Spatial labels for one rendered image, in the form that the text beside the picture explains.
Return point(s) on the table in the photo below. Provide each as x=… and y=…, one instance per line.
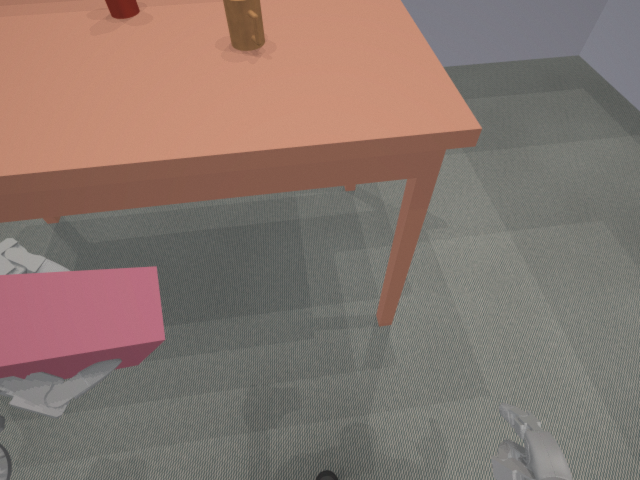
x=101, y=114

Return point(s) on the left robot hand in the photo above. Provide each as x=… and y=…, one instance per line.
x=40, y=392

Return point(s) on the sponge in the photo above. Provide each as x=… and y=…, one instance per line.
x=62, y=322

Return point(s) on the right robot hand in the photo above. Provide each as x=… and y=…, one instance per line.
x=541, y=458

